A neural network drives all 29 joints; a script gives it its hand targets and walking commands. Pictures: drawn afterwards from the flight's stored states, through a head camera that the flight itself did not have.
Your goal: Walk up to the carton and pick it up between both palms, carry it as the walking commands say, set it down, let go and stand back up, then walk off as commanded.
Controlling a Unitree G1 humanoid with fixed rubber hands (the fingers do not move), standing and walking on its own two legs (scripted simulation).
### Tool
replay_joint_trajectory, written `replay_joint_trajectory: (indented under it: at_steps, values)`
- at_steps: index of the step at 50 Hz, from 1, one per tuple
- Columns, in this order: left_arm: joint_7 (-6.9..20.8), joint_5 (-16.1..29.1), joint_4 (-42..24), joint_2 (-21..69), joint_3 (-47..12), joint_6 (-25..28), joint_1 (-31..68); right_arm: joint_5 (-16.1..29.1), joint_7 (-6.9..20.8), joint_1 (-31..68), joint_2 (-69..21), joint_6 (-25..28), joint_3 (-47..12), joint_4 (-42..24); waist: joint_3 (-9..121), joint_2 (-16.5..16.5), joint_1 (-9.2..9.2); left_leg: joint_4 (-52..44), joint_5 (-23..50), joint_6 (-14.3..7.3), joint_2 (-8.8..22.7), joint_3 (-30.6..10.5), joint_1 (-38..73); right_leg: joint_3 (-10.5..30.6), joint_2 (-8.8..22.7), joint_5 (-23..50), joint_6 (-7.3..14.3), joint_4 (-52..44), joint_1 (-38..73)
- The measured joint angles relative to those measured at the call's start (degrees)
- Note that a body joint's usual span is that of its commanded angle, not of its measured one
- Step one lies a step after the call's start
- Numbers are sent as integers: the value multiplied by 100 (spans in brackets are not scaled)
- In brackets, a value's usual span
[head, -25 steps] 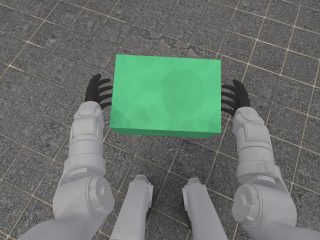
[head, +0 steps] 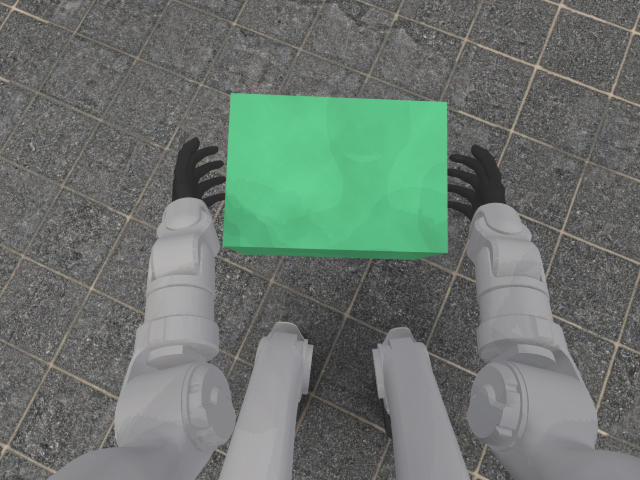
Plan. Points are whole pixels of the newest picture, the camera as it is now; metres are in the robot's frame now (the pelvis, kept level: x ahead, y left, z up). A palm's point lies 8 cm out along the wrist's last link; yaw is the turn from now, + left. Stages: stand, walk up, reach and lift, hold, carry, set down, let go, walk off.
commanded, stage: set down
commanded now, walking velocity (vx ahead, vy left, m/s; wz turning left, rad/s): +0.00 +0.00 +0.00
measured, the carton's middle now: (333, 187) +0.48 +0.01 -0.20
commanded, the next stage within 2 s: none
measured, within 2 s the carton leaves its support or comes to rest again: neither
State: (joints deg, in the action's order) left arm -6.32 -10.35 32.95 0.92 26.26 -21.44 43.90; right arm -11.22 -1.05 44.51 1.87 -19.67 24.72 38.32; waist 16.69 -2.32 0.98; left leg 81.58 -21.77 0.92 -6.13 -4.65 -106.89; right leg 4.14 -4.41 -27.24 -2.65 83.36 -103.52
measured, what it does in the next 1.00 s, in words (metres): lowers itself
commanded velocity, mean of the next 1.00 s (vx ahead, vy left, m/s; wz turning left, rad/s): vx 0.00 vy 0.00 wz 0.00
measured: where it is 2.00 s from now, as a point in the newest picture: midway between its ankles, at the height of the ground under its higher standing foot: (342, 402)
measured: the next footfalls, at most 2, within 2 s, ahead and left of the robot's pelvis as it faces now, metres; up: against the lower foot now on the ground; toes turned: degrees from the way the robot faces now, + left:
none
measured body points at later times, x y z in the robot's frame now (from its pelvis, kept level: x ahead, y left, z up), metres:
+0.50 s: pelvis -0.03 -0.02 -0.08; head +0.26 -0.01 +0.26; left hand +0.43 +0.22 -0.19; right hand +0.45 -0.15 -0.21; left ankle +0.10 +0.11 -0.54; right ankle +0.07 -0.14 -0.54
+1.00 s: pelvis -0.03 -0.01 -0.13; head +0.32 +0.00 +0.14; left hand +0.46 +0.22 -0.30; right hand +0.48 -0.15 -0.32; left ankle +0.10 +0.11 -0.54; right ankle +0.07 -0.14 -0.54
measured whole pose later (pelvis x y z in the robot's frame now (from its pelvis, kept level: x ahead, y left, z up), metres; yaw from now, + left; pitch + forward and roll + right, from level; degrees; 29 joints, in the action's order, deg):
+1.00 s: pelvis -0.03 -0.01 -0.13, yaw -1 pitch +46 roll -1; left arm -10.1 1.3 39.6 -10.2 22.5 -15.4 63.1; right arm -3.5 -6.7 65.8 10.1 -13.6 16.7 45.6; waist -6.0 0.3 3.7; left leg 107.7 -24.9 2.5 -5.9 -2.9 -129.0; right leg 3.7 -6.8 -30.8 -3.7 110.7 -126.2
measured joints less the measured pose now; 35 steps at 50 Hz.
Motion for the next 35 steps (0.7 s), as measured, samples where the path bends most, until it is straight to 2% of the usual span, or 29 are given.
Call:
replay_joint_trajectory:
  at_steps: [2,4,8,10,13,18,22,25,28,32,35]
  values:
    - [-5,74,91,-3,-121,-10,-34,-29,167,-172,69,69,21,54,77,11,-111,21,-35,1,-11,7,-57,4,10,-42,6,36,-60]
    - [22,98,199,-35,-243,75,54,49,219,-270,128,164,43,19,89,36,-228,96,-63,9,-3,5,-165,-4,-4,-67,17,113,-173]
    - [251,93,533,-111,-212,509,474,447,40,-206,278,285,-23,-273,7,134,-297,415,-133,29,93,0,-513,-22,-130,-73,-12,380,-535]
    - [398,49,641,-176,-162,706,631,637,-215,4,330,322,-86,-312,-26,150,-259,598,-155,43,146,1,-729,-28,-202,-54,-28,535,-761]
    - [402,-56,697,-255,11,813,799,769,-389,368,358,386,-183,-156,-119,260,-121,852,-182,58,232,64,-990,22,-312,-31,-49,803,-1074]
    - [221,25,564,-460,138,576,748,714,-511,774,300,329,-522,246,-263,309,150,1119,-155,121,214,113,-1325,49,-329,-33,-39,1168,-1460]
    - [50,375,350,-641,-78,322,605,632,-601,773,183,280,-648,289,-353,321,260,1311,-124,197,100,52,-1531,-35,-243,-81,23,1432,-1657]
    - [-16,584,372,-692,-111,331,746,488,-538,852,117,385,-420,311,-467,313,206,1468,-83,252,-1,-38,-1675,-140,-167,-102,63,1606,-1767]
    - [-173,770,383,-731,-305,353,1006,497,-502,1010,198,421,-234,253,-583,293,48,1663,-26,302,-77,-128,-1846,-244,-122,-85,83,1781,-1897]
    - [-119,599,671,-790,-412,432,1521,631,-464,1266,399,459,-56,336,-666,301,-205,1985,-10,289,-52,-150,-2097,-285,-187,-40,32,2030,-2123]
    - [152,185,1093,-823,-231,445,1984,708,-404,1509,606,413,3,583,-745,277,-285,2180,-23,207,21,-97,-2258,-246,-278,-7,-21,2170,-2283]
